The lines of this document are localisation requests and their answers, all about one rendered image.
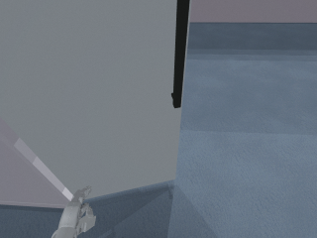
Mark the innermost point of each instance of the left robot forearm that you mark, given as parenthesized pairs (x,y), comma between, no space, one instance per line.
(65,232)

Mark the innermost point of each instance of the handle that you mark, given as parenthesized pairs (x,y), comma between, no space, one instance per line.
(182,13)

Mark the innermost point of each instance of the robot left hand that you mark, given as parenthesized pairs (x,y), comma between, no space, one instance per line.
(73,211)

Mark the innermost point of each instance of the fridge door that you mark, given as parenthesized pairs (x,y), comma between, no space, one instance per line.
(87,84)

